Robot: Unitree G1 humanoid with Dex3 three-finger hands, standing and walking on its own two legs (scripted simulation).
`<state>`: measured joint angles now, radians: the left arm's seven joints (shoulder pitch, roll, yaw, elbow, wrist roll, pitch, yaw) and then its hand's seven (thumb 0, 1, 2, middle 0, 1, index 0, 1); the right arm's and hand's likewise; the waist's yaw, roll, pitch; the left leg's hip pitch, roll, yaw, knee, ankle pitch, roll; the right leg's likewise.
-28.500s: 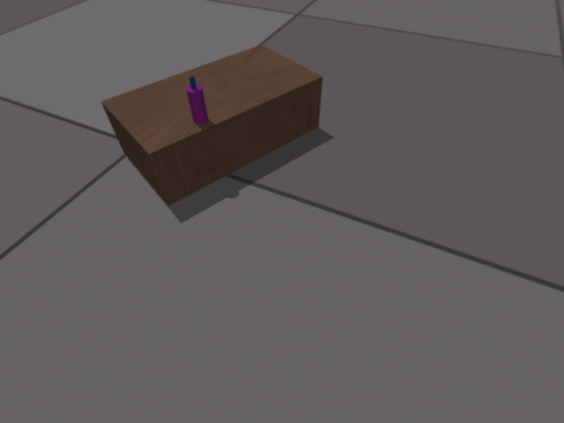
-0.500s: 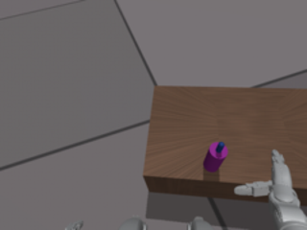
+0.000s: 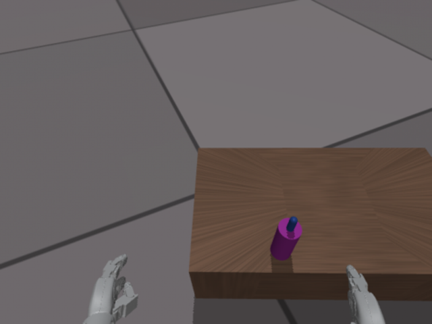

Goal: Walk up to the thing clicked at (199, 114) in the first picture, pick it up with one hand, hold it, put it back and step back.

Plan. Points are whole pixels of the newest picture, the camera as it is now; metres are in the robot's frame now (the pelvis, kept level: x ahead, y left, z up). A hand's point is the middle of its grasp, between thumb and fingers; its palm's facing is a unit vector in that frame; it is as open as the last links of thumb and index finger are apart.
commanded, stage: home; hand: right
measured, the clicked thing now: (286, 236) +0.42 -0.19 -0.29
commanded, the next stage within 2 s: stand in 1.82 s
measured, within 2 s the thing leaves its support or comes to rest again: neither
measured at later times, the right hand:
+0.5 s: hand out of the picture +0.11 -0.24 -0.11, palm faces -0.03 +0.93 -0.36, open 17.4 cm
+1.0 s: hand out of the picture +0.03 -0.26 -0.11, palm faces -0.02 +0.93 -0.37, open 17.4 cm
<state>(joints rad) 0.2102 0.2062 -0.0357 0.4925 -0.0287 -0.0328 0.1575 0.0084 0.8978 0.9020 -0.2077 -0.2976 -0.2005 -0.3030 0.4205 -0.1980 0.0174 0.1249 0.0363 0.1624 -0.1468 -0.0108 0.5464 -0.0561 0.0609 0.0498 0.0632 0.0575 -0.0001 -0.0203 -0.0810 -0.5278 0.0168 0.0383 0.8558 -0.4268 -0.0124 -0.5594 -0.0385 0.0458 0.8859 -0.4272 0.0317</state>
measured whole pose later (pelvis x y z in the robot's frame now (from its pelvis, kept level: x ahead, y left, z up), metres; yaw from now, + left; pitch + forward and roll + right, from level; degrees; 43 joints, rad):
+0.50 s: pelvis +0.00 -0.01 +0.03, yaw +0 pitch -2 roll +0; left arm 0.24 0.30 0.01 0.85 0.05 0.03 0.02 0.01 0.90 0.90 -0.21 -0.30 -0.20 -0.31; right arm 0.26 -0.32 -0.01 0.78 -0.04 0.02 -0.03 -0.01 0.54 -0.05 0.06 0.05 0.06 0.06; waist 0.01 0.00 -0.01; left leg -0.28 0.04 0.01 0.64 -0.33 -0.03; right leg -0.28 -0.01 0.01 0.63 -0.32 0.02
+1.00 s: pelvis -0.02 -0.01 +0.05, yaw +0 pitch -5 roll -1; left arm 0.17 0.33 0.01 1.07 0.03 0.03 0.01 0.01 0.90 0.90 -0.21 -0.30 -0.20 -0.31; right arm 0.22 -0.33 0.01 1.08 -0.02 0.01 -0.03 0.00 0.54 -0.05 0.06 0.05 0.06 0.05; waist 0.00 -0.02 0.03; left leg -0.14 0.05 0.01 0.42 -0.20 -0.03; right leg -0.13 0.00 0.01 0.39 -0.17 0.01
